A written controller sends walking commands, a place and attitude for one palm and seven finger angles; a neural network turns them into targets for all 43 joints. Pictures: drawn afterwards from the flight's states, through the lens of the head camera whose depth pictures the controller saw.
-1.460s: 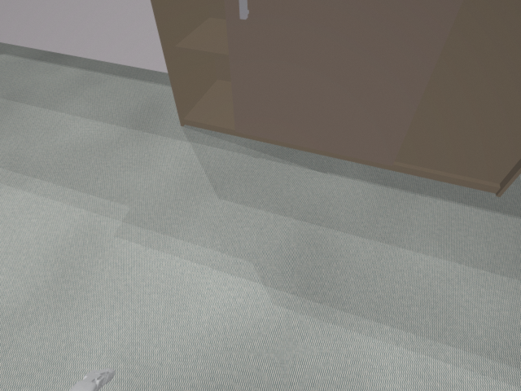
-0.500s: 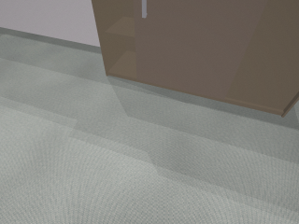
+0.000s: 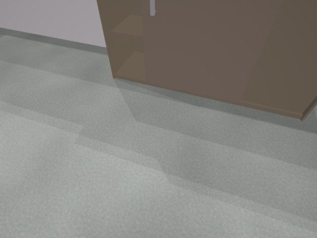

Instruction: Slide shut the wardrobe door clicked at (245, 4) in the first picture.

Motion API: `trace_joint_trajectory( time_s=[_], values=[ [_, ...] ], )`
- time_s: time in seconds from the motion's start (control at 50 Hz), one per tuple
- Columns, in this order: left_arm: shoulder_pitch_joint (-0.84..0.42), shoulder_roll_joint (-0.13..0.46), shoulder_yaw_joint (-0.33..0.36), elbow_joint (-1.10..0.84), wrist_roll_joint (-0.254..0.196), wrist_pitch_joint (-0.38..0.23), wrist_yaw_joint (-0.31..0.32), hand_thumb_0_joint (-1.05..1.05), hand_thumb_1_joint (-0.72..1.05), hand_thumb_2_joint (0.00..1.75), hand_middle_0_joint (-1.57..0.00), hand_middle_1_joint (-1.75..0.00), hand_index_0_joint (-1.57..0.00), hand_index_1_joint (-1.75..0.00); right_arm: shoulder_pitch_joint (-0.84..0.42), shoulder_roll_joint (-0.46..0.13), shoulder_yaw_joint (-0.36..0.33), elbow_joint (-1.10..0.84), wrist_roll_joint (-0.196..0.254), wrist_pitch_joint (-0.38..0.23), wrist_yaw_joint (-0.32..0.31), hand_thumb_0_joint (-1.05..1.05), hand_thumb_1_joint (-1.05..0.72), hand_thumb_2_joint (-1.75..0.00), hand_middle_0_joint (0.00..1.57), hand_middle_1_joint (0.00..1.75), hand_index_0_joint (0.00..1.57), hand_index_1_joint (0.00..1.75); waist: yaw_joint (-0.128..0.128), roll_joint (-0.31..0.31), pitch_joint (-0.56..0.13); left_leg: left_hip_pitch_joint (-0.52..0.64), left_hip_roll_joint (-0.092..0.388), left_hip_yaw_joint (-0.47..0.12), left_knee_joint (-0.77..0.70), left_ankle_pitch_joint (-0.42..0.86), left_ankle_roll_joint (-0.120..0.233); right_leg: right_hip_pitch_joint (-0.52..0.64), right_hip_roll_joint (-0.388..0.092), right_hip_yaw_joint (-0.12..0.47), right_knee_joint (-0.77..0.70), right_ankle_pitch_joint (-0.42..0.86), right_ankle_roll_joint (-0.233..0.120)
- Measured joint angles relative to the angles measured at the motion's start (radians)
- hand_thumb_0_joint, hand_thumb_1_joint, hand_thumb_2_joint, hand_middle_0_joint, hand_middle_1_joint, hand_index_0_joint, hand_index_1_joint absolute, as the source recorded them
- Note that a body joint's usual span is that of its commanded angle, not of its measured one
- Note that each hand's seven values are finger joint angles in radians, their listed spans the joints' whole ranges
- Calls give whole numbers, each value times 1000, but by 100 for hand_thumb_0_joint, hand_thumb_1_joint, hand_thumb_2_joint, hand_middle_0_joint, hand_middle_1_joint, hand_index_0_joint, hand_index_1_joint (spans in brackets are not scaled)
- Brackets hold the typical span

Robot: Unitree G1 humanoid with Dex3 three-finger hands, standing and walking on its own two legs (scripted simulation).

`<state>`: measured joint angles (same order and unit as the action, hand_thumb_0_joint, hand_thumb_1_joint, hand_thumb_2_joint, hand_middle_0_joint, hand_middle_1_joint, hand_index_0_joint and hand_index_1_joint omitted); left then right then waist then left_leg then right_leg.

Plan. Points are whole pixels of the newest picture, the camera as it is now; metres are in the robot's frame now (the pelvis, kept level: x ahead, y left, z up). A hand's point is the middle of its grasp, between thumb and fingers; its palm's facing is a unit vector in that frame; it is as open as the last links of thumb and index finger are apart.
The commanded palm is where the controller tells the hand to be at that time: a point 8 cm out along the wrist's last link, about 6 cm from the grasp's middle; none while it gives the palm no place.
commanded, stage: look at it before walking up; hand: right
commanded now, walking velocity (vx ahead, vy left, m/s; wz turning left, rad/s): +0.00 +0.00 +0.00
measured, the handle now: out of the picture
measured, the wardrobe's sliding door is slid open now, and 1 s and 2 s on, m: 0.36 0.36 0.36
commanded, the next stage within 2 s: walk to a spot facing it in 0.28 s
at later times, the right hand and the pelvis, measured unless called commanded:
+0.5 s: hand out of the picture +0.07 -0.25 -0.16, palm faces -0.02 +0.95 -0.31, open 7.3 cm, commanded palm none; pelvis +0.01 +0.00 +0.00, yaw +1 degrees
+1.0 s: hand out of the picture +0.11 -0.12 -0.16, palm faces -0.18 +0.97 -0.19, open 7.3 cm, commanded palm none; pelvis +0.13 +0.06 +0.00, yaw +16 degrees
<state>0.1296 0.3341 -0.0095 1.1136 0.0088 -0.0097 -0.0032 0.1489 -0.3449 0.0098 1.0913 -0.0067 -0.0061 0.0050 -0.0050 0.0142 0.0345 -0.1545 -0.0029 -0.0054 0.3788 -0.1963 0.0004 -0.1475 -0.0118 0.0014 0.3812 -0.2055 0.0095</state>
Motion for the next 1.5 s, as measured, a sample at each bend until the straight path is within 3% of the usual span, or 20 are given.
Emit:
trace_joint_trajectory(
  time_s=[0.46,0.58,0.64,0.7,0.74,0.8,0.84,0.9,1.06,1.14,1.22,1.28,1.34,1.38,1.44,1.5],
  values=[
    [-15,-7,-2,-7,4,0,4,0,90,89,-20,-30,-20,-30,-1,3,-2,-6,-1,4,-7,0,-91,-90,20,30,21,29,-8,-1,-11,10,3,-9,-3,-6,-6,14,3,-9,-4,-8,-4],
    [50,-55,8,-39,13,12,0,0,90,89,-20,-30,-20,-30,94,44,-18,-27,-10,38,16,0,-91,-90,20,30,20,29,-19,1,-41,-57,-13,-43,153,-144,7,0,-16,-61,79,-90,-5],
    [90,-79,20,-54,12,0,0,0,90,89,-20,-30,-20,-30,140,72,-30,-36,-13,45,29,0,-91,-90,20,30,20,29,-20,-1,-31,-128,-5,2,316,-238,4,20,-33,-101,90,-120,2],
    [129,-88,29,-56,14,-10,3,0,90,89,-20,-30,-20,-30,161,105,-37,-48,-12,42,41,0,-91,-90,20,30,20,29,-13,-18,-8,-165,10,54,345,-259,1,46,-57,-132,103,-150,23],
    [155,-84,35,-51,13,-8,4,0,90,89,-20,-30,-20,-30,170,124,-41,-65,-13,23,47,0,-91,-90,20,30,20,29,-13,-41,9,-144,8,85,257,-166,10,34,-86,-139,179,-204,37],
    [173,-88,41,-25,9,18,0,0,90,89,-20,-30,-20,-30,180,143,-45,-80,-9,-20,28,0,-91,-90,20,30,21,29,-21,-59,16,-136,-22,108,280,-141,68,-106,-99,-84,528,-289,19],
    [163,-98,43,-18,10,23,-5,1,90,89,-20,-30,-20,-30,203,152,-48,-82,-4,-34,16,0,-91,-90,20,30,21,29,-36,-45,13,-96,-38,94,226,-148,85,-199,-88,-69,685,-234,13],
    [121,-108,50,-45,15,12,-11,1,91,89,-20,-30,-20,-30,244,168,-44,-70,-6,-44,7,0,-91,-90,20,30,21,29,-40,-25,8,-31,-55,53,109,-104,89,-315,-89,-69,757,-129,24],
    [9,-126,64,-140,14,-5,-18,0,91,89,-20,-30,-20,-30,308,209,-34,-28,-11,-61,-2,0,-91,-90,21,30,21,29,-30,-31,-7,101,-80,-36,-60,-82,84,-506,-115,-37,688,34,59],
    [-27,-138,60,-156,12,-2,-23,0,91,89,-19,-30,-19,-30,313,207,-39,-29,-15,-67,-14,0,-90,-90,21,30,21,30,-50,-35,-8,162,-79,-67,-81,-122,72,-508,-112,-49,574,46,54],
    [-62,-158,49,-173,9,-7,-27,0,91,90,-19,-30,-19,-30,317,194,-44,-32,-18,-66,-24,0,-91,-90,20,30,21,29,-72,-23,-2,217,-68,-101,-72,-187,51,-439,-81,-74,394,17,30],
    [-69,-175,34,-193,10,-38,-20,0,91,89,-20,-30,-20,-30,329,180,-53,-23,-13,-61,-24,0,-90,-90,20,30,21,29,-63,-6,-1,205,-59,-126,73,-282,36,-318,-40,-100,232,42,-5],
    [-51,-194,23,-198,17,-65,-9,0,91,89,-20,-30,-20,-30,287,154,-68,-9,1,-39,-17,0,-91,-90,20,30,21,29,-49,31,20,-3,-54,-100,597,-290,38,-277,-36,-153,305,-49,-67],
    [-9,-197,21,-188,14,-69,-1,0,91,89,-20,-30,-20,-30,249,138,-75,-18,-3,-27,-11,0,-91,-90,20,30,20,29,-40,37,19,-140,-35,-48,830,-235,33,-211,-41,-180,274,-78,-78],
    [77,-194,29,-151,12,-74,14,0,91,89,-20,-30,-20,-30,178,117,-90,-55,-15,-10,3,0,-91,-90,20,30,20,29,-27,35,14,-293,11,6,913,-127,20,-110,-36,-201,177,-71,-79],
    [158,-174,46,-106,7,-73,28,-1,93,89,-20,-30,-20,-30,124,110,-101,-99,-21,1,9,0,-91,-90,20,30,20,29,-21,37,-2,-411,45,5,893,-25,8,-31,-22,-229,91,-66,-83]
  ],
)
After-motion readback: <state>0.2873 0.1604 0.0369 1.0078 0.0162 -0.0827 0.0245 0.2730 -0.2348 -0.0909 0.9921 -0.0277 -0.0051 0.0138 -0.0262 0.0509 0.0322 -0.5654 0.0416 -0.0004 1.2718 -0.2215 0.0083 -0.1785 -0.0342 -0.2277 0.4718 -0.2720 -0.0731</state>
